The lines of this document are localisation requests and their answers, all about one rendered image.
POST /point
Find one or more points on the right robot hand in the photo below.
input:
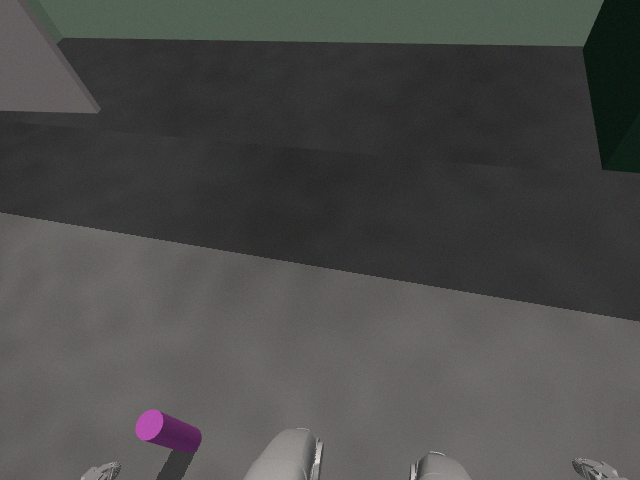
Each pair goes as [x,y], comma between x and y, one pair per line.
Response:
[592,470]

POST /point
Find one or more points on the left robot hand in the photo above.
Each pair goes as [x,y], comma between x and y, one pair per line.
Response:
[106,472]

